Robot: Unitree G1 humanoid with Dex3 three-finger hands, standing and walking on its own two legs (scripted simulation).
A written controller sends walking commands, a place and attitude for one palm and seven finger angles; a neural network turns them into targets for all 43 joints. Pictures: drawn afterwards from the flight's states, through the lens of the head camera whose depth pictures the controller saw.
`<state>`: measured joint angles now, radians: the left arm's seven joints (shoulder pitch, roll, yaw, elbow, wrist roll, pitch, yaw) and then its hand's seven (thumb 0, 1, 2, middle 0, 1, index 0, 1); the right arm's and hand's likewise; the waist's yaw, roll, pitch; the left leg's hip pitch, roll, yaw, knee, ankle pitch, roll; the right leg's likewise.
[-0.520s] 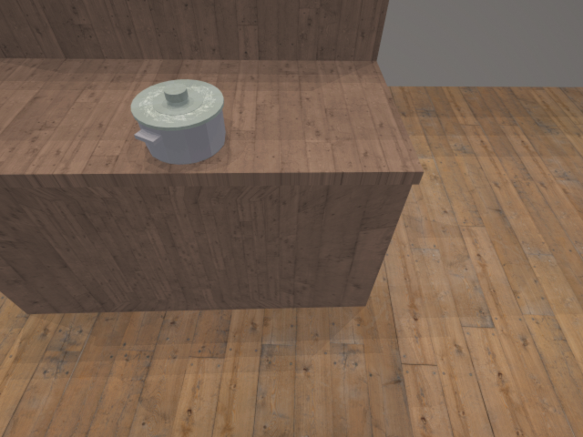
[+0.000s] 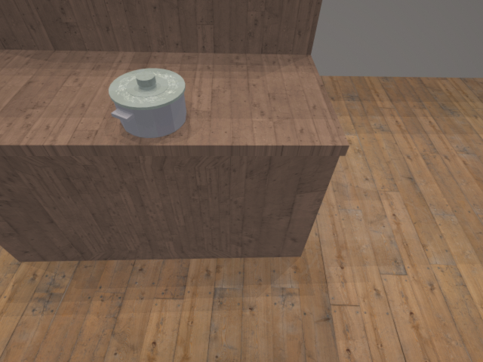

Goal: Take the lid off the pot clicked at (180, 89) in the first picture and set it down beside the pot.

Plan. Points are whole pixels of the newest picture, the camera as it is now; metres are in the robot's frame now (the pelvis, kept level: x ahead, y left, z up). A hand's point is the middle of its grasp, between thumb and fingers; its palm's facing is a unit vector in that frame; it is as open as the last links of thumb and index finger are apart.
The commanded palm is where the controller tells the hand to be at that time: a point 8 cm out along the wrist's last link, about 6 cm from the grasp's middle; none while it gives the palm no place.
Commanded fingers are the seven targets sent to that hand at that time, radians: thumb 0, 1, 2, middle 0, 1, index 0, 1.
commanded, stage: look at it before walking up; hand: left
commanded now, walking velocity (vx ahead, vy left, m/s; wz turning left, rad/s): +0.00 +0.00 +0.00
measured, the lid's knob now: (146, 79) +0.76 +0.30 +0.07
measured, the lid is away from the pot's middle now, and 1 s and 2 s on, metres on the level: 0.00 0.00 0.00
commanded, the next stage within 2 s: take the last steps up to it in 0.12 s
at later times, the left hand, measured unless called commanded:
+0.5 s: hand out of the picture +0.00 +0.20 -0.19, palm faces +0.13 -0.97 -0.18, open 7.4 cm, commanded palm none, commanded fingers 0.00 0.90 0.90 -0.20 -0.30 -0.20 -0.30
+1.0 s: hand (145, 281) +0.31 +0.23 -0.17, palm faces +0.08 -0.98 -0.18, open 7.4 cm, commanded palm none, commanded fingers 0.00 0.90 0.90 -0.20 -0.30 -0.20 -0.30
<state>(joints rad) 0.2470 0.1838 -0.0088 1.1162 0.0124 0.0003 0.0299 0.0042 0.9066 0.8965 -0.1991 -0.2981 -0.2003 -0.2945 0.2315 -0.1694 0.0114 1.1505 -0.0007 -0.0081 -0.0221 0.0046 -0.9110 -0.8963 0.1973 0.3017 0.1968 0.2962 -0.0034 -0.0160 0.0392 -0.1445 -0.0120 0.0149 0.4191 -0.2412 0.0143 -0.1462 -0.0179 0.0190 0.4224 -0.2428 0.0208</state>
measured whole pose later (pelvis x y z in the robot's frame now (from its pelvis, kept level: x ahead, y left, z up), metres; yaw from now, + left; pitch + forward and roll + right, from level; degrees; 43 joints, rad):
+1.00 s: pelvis +0.20 +0.05 -0.02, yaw +6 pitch -1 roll +2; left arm 0.11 0.15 0.04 0.94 0.03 -0.05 -0.01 0.01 0.91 0.90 -0.20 -0.30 -0.20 -0.29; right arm 0.45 -0.10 0.00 1.13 -0.01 -0.06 -0.02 0.00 -0.91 -0.90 0.20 0.30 0.20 0.30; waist -0.05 -0.01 0.08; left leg -0.02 -0.05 0.06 0.60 -0.46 0.05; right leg -0.42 -0.05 -0.11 0.58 -0.10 -0.06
